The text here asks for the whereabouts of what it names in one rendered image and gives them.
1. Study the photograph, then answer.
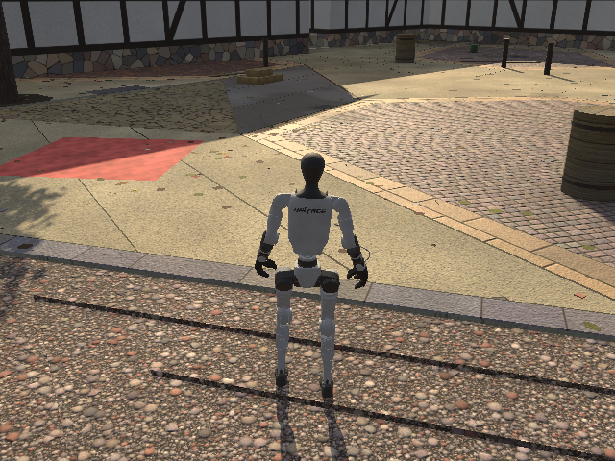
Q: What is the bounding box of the left robot thigh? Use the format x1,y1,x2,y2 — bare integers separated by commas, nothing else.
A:
275,266,294,325

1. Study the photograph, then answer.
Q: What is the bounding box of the robot left upper arm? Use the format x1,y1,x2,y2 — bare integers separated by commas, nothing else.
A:
263,193,291,245

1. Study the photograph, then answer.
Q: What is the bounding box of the left robot forearm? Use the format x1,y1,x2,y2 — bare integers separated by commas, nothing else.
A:
257,230,274,262

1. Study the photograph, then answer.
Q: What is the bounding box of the robot right hand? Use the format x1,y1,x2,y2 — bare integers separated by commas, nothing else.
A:
347,266,368,289

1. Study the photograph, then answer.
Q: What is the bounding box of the robot right upper arm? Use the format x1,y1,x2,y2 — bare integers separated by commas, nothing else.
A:
331,195,356,249

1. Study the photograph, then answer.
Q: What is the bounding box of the robot left hand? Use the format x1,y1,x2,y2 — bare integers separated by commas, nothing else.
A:
255,259,277,278

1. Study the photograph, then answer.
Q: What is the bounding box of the right robot forearm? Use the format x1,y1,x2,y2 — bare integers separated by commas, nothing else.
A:
347,234,366,271

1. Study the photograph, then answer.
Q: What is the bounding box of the robot torso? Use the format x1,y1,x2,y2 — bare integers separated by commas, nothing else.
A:
288,188,332,288

